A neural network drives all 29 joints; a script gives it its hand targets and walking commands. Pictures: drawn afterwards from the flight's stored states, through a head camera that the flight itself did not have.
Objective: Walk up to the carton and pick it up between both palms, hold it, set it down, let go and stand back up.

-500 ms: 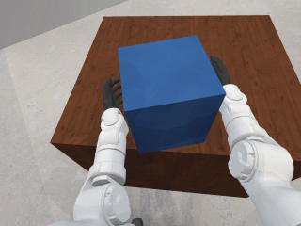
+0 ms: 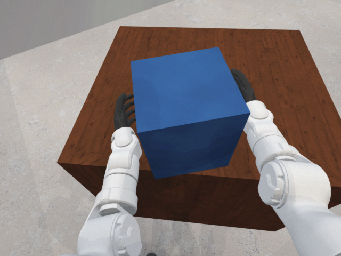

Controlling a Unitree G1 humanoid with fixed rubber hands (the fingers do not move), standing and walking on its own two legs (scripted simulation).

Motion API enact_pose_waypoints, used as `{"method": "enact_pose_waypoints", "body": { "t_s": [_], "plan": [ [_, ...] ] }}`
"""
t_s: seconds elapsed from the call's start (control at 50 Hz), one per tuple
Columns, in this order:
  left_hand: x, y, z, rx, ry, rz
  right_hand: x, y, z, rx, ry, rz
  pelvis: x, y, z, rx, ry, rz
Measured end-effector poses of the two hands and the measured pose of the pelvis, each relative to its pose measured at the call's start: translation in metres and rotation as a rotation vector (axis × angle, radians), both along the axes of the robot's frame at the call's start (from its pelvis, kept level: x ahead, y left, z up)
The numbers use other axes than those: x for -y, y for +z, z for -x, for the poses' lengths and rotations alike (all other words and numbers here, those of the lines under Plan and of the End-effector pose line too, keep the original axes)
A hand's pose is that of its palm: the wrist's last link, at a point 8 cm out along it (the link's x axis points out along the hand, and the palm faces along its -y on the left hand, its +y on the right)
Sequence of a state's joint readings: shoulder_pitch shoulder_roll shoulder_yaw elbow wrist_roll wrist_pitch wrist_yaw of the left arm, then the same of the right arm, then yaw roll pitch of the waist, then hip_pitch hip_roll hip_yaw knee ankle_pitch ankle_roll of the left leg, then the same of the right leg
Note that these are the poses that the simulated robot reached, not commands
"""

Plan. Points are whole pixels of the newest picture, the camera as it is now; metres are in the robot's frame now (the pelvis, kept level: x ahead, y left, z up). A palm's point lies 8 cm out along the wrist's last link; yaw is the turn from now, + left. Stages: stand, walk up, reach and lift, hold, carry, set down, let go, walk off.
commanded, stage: reach and lift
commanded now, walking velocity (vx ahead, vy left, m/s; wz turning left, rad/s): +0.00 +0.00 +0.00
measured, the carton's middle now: (184, 118) +0.43 +0.03 +0.05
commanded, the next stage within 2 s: none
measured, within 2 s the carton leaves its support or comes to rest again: neither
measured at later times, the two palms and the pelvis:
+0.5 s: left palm (120, 120) +0.36 +0.17 +0.10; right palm (250, 93) +0.46 -0.11 +0.13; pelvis +0.00 +0.00 +0.00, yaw +0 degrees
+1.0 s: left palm (102, 111) +0.36 +0.21 +0.13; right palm (239, 82) +0.45 -0.08 +0.16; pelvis -0.01 +0.01 +0.00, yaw +0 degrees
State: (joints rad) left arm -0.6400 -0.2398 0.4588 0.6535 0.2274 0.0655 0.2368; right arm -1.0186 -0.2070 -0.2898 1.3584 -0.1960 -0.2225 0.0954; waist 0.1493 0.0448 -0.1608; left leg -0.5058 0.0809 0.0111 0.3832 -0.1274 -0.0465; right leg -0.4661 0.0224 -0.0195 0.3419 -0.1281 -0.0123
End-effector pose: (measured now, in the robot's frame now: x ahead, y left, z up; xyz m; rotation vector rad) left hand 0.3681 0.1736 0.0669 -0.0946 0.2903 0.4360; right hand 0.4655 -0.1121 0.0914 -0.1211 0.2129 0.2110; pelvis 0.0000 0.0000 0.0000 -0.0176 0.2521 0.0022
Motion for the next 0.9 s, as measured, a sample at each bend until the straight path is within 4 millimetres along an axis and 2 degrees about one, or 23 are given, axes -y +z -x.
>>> {"method": "enact_pose_waypoints", "body": {
  "t_s": [0.28, 0.48, 0.9],
  "plan": [
    [0.004, 0.018, 0.004, -0.017, -0.038, -0.068, 0.006, 0.017, 0.009, 0.0, -0.016, -0.004, 0.0, 0.0, 0.002, 0.003, 0.0, 0.0],
    [0.001, 0.028, 0.004, -0.016, -0.044, -0.058, 0.002, 0.033, 0.01, -0.002, -0.022, 0.0, 0.0, 0.0, 0.003, 0.004, 0.0, 0.0],
    [-0.028, 0.054, 0.006, 0.003, -0.059, -0.085, -0.028, 0.062, 0.014, 0.018, -0.052, -0.016, -0.005, 0.001, 0.01, 0.014, 0.002, 0.007]
  ]
}}
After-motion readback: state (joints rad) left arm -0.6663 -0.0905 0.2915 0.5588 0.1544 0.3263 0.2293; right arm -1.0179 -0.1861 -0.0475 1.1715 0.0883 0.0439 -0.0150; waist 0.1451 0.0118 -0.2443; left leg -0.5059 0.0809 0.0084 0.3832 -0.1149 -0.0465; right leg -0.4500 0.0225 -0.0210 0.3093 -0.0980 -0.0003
